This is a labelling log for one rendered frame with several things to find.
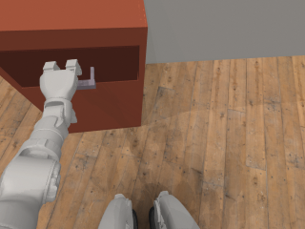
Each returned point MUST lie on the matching robot left hand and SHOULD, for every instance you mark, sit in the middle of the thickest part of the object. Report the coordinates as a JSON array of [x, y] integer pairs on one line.
[[60, 83]]

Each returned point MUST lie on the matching left robot shin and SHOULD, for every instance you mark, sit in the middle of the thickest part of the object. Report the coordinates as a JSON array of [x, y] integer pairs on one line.
[[131, 223]]

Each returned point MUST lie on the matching cabinet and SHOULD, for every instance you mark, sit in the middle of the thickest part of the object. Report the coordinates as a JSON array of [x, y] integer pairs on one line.
[[67, 24]]

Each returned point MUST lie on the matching left robot forearm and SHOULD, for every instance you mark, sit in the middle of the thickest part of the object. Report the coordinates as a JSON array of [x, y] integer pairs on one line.
[[48, 135]]

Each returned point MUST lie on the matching drawer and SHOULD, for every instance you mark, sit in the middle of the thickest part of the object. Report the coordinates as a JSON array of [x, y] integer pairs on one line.
[[112, 63]]

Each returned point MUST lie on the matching handle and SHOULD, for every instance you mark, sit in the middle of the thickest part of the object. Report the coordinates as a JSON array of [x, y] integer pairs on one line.
[[87, 84]]

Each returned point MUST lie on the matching left robot thigh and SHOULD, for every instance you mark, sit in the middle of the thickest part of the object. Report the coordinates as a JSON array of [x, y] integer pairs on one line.
[[117, 214]]

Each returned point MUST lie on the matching robot left upper arm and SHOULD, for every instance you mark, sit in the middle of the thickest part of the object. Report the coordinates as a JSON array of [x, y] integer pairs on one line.
[[29, 183]]

